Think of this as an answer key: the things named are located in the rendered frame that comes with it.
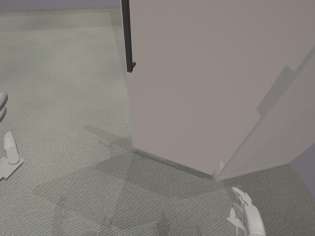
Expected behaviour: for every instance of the fridge door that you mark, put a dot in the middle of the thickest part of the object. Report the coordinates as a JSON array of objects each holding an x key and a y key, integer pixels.
[{"x": 202, "y": 69}]

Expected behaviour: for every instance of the robot left hand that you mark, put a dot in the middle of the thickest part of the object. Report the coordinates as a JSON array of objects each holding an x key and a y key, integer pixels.
[{"x": 9, "y": 164}]

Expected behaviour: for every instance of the robot right hand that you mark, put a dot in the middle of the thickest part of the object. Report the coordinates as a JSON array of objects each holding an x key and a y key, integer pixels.
[{"x": 250, "y": 220}]

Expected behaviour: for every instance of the handle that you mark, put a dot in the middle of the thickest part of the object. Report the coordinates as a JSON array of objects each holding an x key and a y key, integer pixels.
[{"x": 127, "y": 35}]

